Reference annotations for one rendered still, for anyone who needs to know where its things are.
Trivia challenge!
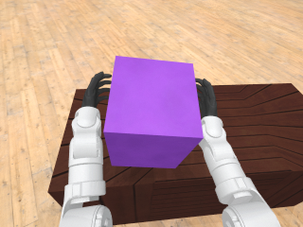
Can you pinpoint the robot left hand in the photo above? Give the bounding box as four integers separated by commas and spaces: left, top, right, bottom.
81, 71, 112, 108

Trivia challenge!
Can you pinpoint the robot right upper arm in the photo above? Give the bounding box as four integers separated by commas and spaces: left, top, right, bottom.
222, 201, 280, 227

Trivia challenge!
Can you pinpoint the robot left forearm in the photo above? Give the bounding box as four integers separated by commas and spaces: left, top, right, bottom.
59, 106, 106, 227

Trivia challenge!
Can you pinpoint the robot right forearm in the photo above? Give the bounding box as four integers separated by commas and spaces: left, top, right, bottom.
198, 115, 281, 227

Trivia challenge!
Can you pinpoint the pedestal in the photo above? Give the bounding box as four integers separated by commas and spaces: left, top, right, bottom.
47, 83, 303, 226

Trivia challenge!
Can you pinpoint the robot right hand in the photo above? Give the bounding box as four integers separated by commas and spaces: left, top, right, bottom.
195, 78, 218, 118

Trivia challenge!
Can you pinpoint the robot left upper arm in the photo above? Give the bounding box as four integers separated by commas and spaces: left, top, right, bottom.
60, 204, 113, 227

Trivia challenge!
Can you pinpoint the carton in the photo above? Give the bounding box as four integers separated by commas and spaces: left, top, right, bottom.
103, 56, 204, 168

